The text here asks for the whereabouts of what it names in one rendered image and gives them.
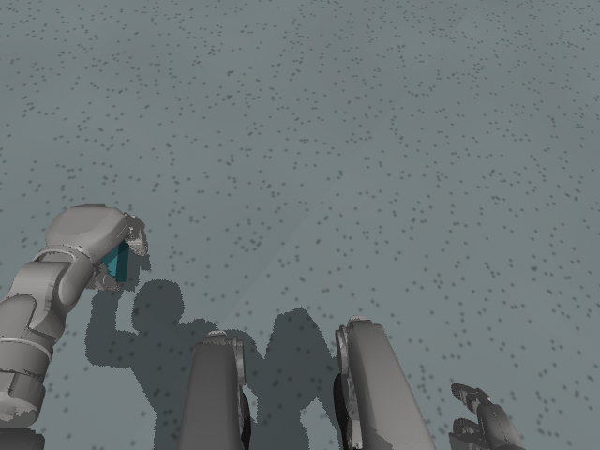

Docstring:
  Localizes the right robot hand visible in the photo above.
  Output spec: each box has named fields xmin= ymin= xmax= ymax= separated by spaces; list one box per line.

xmin=448 ymin=383 xmax=524 ymax=450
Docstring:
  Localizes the left robot hand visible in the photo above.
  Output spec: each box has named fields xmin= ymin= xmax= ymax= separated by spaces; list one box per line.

xmin=45 ymin=204 xmax=148 ymax=293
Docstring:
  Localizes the left robot arm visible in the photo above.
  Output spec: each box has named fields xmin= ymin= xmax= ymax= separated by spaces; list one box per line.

xmin=0 ymin=245 xmax=94 ymax=450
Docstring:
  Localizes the small box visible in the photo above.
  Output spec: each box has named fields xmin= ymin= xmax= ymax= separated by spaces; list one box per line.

xmin=102 ymin=239 xmax=129 ymax=282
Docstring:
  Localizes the right robot foot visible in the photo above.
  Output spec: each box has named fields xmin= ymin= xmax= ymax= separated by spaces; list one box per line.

xmin=333 ymin=373 xmax=363 ymax=450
